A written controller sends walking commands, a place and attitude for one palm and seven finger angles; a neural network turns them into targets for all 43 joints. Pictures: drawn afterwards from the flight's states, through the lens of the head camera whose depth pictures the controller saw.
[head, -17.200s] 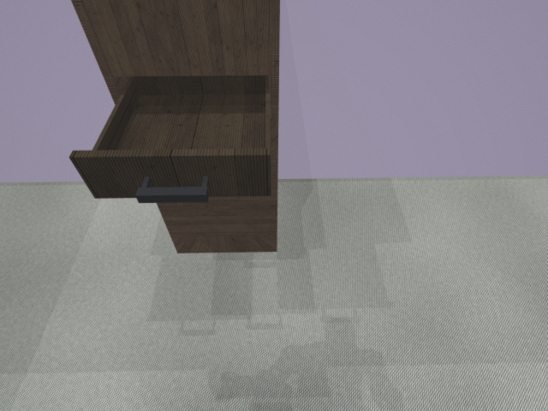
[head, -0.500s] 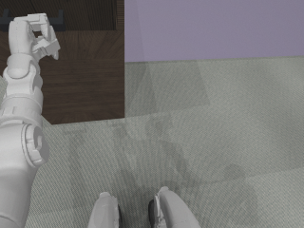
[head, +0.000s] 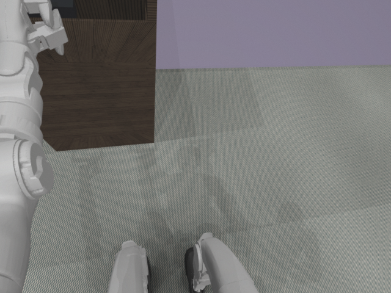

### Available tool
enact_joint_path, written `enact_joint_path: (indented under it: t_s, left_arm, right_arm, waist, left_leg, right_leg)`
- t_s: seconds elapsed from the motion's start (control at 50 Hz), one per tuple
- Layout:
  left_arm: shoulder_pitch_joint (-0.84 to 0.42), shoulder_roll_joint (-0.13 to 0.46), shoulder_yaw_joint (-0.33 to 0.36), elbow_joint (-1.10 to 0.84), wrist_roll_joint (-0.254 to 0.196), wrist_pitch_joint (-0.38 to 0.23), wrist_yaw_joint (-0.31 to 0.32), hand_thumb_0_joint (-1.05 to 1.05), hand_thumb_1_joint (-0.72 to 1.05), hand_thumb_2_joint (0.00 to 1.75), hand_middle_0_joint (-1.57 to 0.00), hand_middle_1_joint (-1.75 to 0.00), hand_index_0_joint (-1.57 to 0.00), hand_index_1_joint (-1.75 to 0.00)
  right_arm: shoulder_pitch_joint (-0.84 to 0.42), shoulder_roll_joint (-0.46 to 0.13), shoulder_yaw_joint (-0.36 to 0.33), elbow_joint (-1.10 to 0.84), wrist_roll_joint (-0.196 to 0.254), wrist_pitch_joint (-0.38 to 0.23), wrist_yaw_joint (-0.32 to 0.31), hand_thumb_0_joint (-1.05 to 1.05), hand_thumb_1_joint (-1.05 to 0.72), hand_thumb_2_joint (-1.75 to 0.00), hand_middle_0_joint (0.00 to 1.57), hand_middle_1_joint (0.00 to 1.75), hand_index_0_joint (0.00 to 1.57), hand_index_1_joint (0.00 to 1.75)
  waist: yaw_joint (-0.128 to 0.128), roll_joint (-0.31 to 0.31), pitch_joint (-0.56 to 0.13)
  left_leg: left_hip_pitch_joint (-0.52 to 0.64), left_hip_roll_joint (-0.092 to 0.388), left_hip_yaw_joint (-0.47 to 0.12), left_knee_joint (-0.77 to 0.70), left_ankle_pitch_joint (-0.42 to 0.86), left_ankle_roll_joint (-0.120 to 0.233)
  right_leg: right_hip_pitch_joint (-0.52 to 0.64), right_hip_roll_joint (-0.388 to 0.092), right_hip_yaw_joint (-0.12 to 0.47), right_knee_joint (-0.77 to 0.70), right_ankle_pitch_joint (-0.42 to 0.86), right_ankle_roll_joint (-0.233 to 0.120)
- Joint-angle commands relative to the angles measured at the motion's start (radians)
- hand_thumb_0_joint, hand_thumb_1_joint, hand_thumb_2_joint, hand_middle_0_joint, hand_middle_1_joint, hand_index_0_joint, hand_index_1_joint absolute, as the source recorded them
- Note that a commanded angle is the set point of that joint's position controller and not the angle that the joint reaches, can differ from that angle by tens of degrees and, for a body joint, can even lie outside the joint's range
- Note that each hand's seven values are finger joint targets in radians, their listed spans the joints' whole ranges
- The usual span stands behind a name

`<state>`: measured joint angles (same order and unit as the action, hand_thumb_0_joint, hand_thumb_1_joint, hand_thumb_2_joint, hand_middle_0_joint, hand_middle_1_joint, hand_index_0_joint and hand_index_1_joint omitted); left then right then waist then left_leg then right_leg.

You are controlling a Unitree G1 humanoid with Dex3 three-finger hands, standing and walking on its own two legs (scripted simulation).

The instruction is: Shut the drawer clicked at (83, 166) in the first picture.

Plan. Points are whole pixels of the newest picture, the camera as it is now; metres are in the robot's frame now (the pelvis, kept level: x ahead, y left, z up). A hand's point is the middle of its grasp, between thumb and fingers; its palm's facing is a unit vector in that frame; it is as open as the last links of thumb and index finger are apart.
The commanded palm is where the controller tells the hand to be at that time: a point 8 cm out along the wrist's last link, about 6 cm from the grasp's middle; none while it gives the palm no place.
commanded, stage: pull the fist back off the drawer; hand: left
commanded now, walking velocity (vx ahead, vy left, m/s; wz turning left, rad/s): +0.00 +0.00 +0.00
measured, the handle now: out of the picture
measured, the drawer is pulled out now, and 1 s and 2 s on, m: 0.00 0.00 0.00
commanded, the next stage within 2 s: draw the hand back to the body in 0.56 s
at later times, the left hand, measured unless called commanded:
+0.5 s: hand (70, 34) +0.57 +0.15 +0.09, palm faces +0.04 -1.00 -0.03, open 3.3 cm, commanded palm +0.54 +0.19 +0.10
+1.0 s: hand (31, 63) +0.47 +0.18 +0.14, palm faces +0.06 -1.00 -0.04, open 3.3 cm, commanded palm +0.43 +0.23 +0.15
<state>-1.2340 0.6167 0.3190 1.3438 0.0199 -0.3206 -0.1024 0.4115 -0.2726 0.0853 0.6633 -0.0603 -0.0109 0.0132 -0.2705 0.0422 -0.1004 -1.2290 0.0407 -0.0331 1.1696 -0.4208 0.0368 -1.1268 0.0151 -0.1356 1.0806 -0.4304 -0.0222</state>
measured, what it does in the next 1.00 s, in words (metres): rises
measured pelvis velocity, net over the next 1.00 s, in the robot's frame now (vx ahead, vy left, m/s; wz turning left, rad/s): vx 0.07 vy -0.01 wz -0.01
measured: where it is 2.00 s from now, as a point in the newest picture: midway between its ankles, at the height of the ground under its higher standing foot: (170, 287)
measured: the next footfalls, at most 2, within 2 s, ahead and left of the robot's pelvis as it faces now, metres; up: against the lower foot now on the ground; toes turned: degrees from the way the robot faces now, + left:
none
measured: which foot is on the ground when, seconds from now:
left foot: down 0.00-1.00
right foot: down 0.00-1.00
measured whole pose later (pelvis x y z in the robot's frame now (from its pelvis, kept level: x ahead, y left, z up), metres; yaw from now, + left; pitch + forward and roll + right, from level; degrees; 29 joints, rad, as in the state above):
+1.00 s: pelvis +0.07 -0.01 +0.06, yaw +0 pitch +15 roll -2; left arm -0.37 0.31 0.28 0.58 -0.20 -0.30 -0.15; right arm 0.34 -0.25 0.01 0.57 0.04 0.07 0.01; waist -0.08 0.04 -0.12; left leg -0.68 0.04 0.04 0.85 -0.43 0.02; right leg -0.63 0.03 -0.05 0.79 -0.43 -0.02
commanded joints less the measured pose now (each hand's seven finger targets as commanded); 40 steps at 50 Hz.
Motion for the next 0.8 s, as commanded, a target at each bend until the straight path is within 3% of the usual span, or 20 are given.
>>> enact_joint_path:
  t_s: [0.0, 0.06, 0.12, 0.16, 0.2, 0.22, 0.26, 0.28, 0.3, 0.36, 0.4, 0.46, 0.5, 0.52, 0.56, 0.6, 0.64, 0.68, 0.72, 0.78]
  left_arm:
    - [-0.636, 0.153, 0.015, -0.270, -0.016, -0.077, 0.022, 0.00, 0.90, 0.90, -1.40, -1.60, -1.40, -1.60]
    - [-0.606, 0.153, 0.016, -0.248, -0.017, -0.068, 0.022, 0.00, 0.90, 0.90, -1.40, -1.60, -1.40, -1.60]
    - [-0.566, 0.171, 0.037, -0.266, -0.013, -0.075, 0.021, 0.00, 0.90, 0.90, -1.40, -1.60, -1.40, -1.60]
    - [-0.544, 0.124, 0.011, -0.289, -0.015, -0.078, 0.018, 0.00, 0.90, 0.90, -1.40, -1.60, -1.40, -1.60]
    - [-0.510, 0.120, 0.026, -0.306, -0.025, -0.083, 0.020, 0.00, 0.90, 0.90, -1.40, -1.60, -1.40, -1.60]
    - [-0.484, 0.129, 0.033, -0.316, -0.023, -0.085, 0.018, 0.00, 0.90, 0.90, -1.40, -1.60, -1.40, -1.60]
    - [-0.436, 0.095, 0.020, -0.309, -0.030, -0.080, 0.018, 0.00, 0.90, 0.90, -1.40, -1.60, -1.40, -1.60]
    - [-0.419, 0.120, 0.044, -0.324, -0.033, -0.087, 0.020, 0.00, 0.90, 0.90, -1.40, -1.60, -1.40, -1.60]
    - [-0.404, 0.102, 0.030, -0.352, -0.031, -0.091, 0.017, 0.00, 0.90, 0.90, -1.40, -1.60, -1.40, -1.60]
    - [-0.309, 0.085, 0.046, -0.373, -0.050, -0.097, 0.017, 0.00, 0.90, 0.90, -1.40, -1.60, -1.40, -1.60]
    - [-0.211, 0.108, 0.081, -0.361, -0.058, -0.099, 0.013, 0.00, 0.90, 0.90, -1.40, -1.60, -1.40, -1.60]
    - [-0.152, 0.122, 0.104, -0.449, -0.067, -0.123, 0.008, 0.00, 0.90, 0.90, -1.40, -1.60, -1.40, -1.60]
    - [-0.127, 0.074, 0.075, -0.458, -0.072, -0.137, 0.005, 0.00, 0.90, 0.90, -1.40, -1.60, -1.40, -1.60]
    - [-0.117, 0.091, 0.095, -0.468, -0.076, -0.144, 0.006, 0.00, 0.90, 0.90, -1.40, -1.60, -1.40, -1.60]
    - [-0.110, 0.030, 0.052, -0.451, -0.085, -0.147, 0.001, 0.00, 0.90, 0.90, -1.40, -1.60, -1.40, -1.60]
    - [-0.094, 0.040, 0.069, -0.467, -0.089, -0.162, 0.003, 0.00, 0.90, 0.90, -1.40, -1.60, -1.40, -1.60]
    - [-0.071, -0.011, 0.033, -0.470, -0.093, -0.166, -0.005, 0.00, 0.90, 0.90, -1.40, -1.60, -1.40, -1.60]
    - [0.060, 0.029, 0.079, -0.542, -0.110, -0.166, -0.014, 0.00, 0.90, 0.90, -1.40, -1.60, -1.40, -1.60]
    - [0.176, 0.020, 0.074, -0.662, -0.133, -0.149, -0.029, 0.00, 0.90, 0.90, -1.40, -1.60, -1.40, -1.60]
    - [0.340, -0.010, 0.065, -0.757, -0.180, -0.097, -0.045, 0.00, 0.90, 0.90, -1.40, -1.60, -1.40, -1.60]
  right_arm:
    - [0.228, -0.216, -0.077, -0.014, -0.001, -0.008, -0.008, 0.00, -0.90, -0.90, 0.20, 0.30, 0.20, 0.30]
    - [0.217, -0.215, -0.076, -0.024, 0.001, -0.004, -0.003, 0.00, -0.90, -0.90, 0.20, 0.30, 0.20, 0.30]
    - [0.219, -0.216, -0.078, -0.034, 0.001, 0.001, 0.001, 0.00, -0.90, -0.90, 0.20, 0.30, 0.20, 0.30]
    - [0.214, -0.210, -0.083, -0.039, 0.001, 0.005, 0.007, 0.00, -0.90, -0.90, 0.20, 0.30, 0.20, 0.30]
    - [0.218, -0.212, -0.087, -0.039, 0.002, 0.009, 0.010, 0.00, -0.90, -0.90, 0.20, 0.30, 0.20, 0.30]
    - [0.213, -0.211, -0.089, -0.044, 0.003, 0.014, 0.010, 0.00, -0.90, -0.90, 0.20, 0.30, 0.20, 0.30]
    - [0.209, -0.204, -0.091, -0.049, 0.007, 0.019, 0.014, 0.00, -0.90, -0.90, 0.20, 0.30, 0.20, 0.30]
    - [0.214, -0.205, -0.090, -0.051, 0.005, 0.022, 0.014, 0.00, -0.90, -0.90, 0.20, 0.30, 0.20, 0.30]
    - [0.210, -0.201, -0.092, -0.056, 0.008, 0.026, 0.016, 0.00, -0.90, -0.90, 0.20, 0.30, 0.20, 0.30]
    - [0.202, -0.192, -0.099, -0.065, 0.013, 0.040, 0.021, 0.00, -0.90, -0.90, 0.20, 0.30, 0.20, 0.30]
    - [0.199, -0.189, -0.100, -0.078, 0.018, 0.051, 0.020, 0.00, -0.90, -0.90, 0.20, 0.30, 0.20, 0.30]
    - [0.188, -0.176, -0.106, -0.095, 0.023, 0.065, 0.020, 0.00, -0.90, -0.90, 0.20, 0.30, 0.20, 0.30]
    - [0.182, -0.169, -0.110, -0.091, 0.027, 0.073, 0.022, 0.00, -0.90, -0.90, 0.20, 0.30, 0.20, 0.30]
    - [0.183, -0.170, -0.115, -0.088, 0.027, 0.077, 0.022, 0.00, -0.90, -0.90, 0.20, 0.30, 0.20, 0.30]
    - [0.171, -0.163, -0.117, -0.085, 0.032, 0.080, 0.022, 0.00, -0.90, -0.90, 0.20, 0.30, 0.20, 0.30]
    - [0.171, -0.165, -0.123, -0.079, 0.032, 0.083, 0.021, 0.00, -0.90, -0.90, 0.20, 0.30, 0.20, 0.30]
    - [0.160, -0.157, -0.124, -0.079, 0.033, 0.086, 0.023, 0.00, -0.90, -0.90, 0.20, 0.30, 0.20, 0.30]
    - [0.152, -0.163, -0.131, -0.106, 0.038, 0.094, 0.024, 0.00, -0.90, -0.90, 0.20, 0.30, 0.20, 0.30]
    - [0.126, -0.150, -0.133, -0.137, 0.056, 0.098, 0.023, 0.00, -0.90, -0.90, 0.20, 0.30, 0.20, 0.30]
    - [0.089, -0.139, -0.131, -0.167, 0.078, 0.091, 0.015, 0.00, -0.90, -0.90, 0.20, 0.30, 0.20, 0.30]
  waist:
    - [-0.083, 0.244, -0.516]
    - [-0.074, 0.213, -0.480]
    - [-0.050, 0.226, -0.501]
    - [-0.045, 0.233, -0.503]
    - [-0.038, 0.214, -0.522]
    - [-0.021, 0.226, -0.525]
    - [-0.020, 0.180, -0.505]
    - [-0.006, 0.191, -0.517]
    - [0.002, 0.212, -0.537]
    - [0.022, 0.156, -0.538]
    - [0.048, 0.109, -0.531]
    - [0.080, 0.106, -0.562]
    - [0.071, 0.116, -0.531]
    - [0.080, 0.096, -0.526]
    - [0.062, 0.080, -0.480]
    - [0.076, 0.098, -0.502]
    - [0.074, 0.111, -0.499]
    - [0.131, 0.119, -0.569]
    - [0.161, 0.115, -0.619]
    - [0.180, 0.045, -0.547]
  left_leg:
    - [0.606, 0.010, -0.125, -0.156, 0.087, -0.004]
    - [0.541, 0.004, -0.109, -0.157, 0.023, 0.002]
    - [0.573, 0.006, -0.116, -0.166, 0.055, -0.002]
    - [0.595, 0.008, -0.118, -0.172, 0.058, -0.006]
    - [0.626, 0.012, -0.120, -0.176, 0.097, -0.006]
    - [0.624, 0.010, -0.112, -0.177, 0.102, -0.008]
    - [0.598, 0.005, -0.095, -0.177, 0.102, -0.003]
    - [0.609, 0.004, -0.094, -0.179, 0.125, -0.004]
    - [0.640, 0.005, -0.090, -0.183, 0.161, -0.007]
    - [0.633, 0.002, -0.063, -0.184, 0.216, -0.004]
    - [0.597, -0.003, -0.040, -0.187, 0.255, 0.000]
    - [0.605, -0.009, -0.017, -0.197, 0.327, 0.000]
    - [0.636, -0.008, -0.014, -0.196, 0.367, -0.003]
    - [0.635, -0.008, -0.013, -0.196, 0.377, -0.003]
    - [0.625, -0.010, -0.005, -0.200, 0.358, -0.002]
    - [0.668, -0.009, -0.009, -0.200, 0.416, -0.005]
    - [0.692, -0.011, -0.006, -0.197, 0.452, -0.007]
    - [0.745, -0.015, 0.002, -0.217, 0.531, -0.008]
    - [0.789, -0.015, 0.012, -0.240, 0.611, -0.008]
    - [0.748, -0.021, 0.035, -0.286, 0.580, 0.001]
  right_leg:
    - [0.026, 0.036, 0.075, -0.152, 0.047, -0.006]
    - [0.048, 0.035, 0.085, -0.163, 0.011, -0.003]
    - [0.058, 0.035, 0.079, -0.155, 0.028, -0.007]
    - [0.052, 0.034, 0.077, -0.154, 0.032, -0.007]
    - [0.061, 0.034, 0.074, -0.155, 0.055, -0.006]
    - [0.074, 0.034, 0.076, -0.155, 0.055, -0.008]
    - [0.107, 0.036, 0.080, -0.169, 0.056, -0.004]
    - [0.124, 0.037, 0.080, -0.165, 0.067, -0.007]
    - [0.130, 0.037, 0.078, -0.165, 0.088, -0.008]
    - [0.204, 0.043, 0.084, -0.184, 0.131, -0.003]
    - [0.282, 0.046, 0.094, -0.191, 0.181, -0.002]
    - [0.380, 0.045, 0.103, -0.190, 0.285, 0.001]
    - [0.359, 0.047, 0.102, -0.189, 0.322, 0.002]
    - [0.372, 0.047, 0.103, -0.189, 0.335, 0.003]
    - [0.363, 0.046, 0.105, -0.201, 0.334, 0.007]
    - [0.366, 0.044, 0.103, -0.192, 0.372, 0.003]
    - [0.360, 0.043, 0.102, -0.192, 0.397, 0.003]
    - [0.444, 0.044, 0.105, -0.197, 0.464, -0.002]
    - [0.539, 0.042, 0.110, -0.214, 0.556, 0.002]
    - [0.654, 0.039, 0.115, -0.257, 0.623, 0.007]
